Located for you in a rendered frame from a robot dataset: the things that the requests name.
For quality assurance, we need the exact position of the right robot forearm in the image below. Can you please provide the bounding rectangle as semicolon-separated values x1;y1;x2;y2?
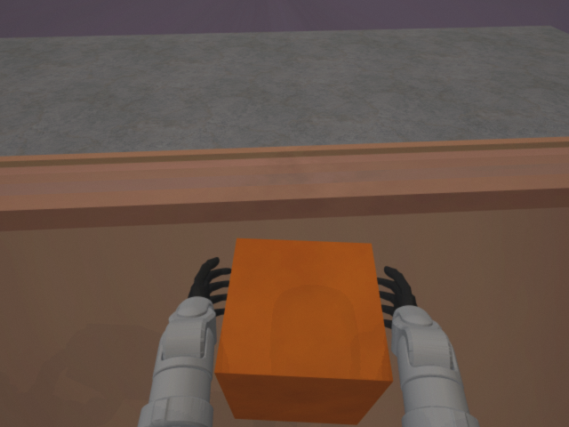
391;305;480;427

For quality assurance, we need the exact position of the left robot forearm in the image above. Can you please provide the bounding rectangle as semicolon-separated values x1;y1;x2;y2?
138;296;217;427

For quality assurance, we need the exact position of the carton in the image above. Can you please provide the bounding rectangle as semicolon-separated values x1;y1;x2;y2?
214;238;393;425

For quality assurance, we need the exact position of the robot right hand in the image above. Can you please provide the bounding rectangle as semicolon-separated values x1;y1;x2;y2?
377;266;418;329

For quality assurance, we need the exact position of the robot left hand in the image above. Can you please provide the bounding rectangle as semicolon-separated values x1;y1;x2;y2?
188;257;231;317

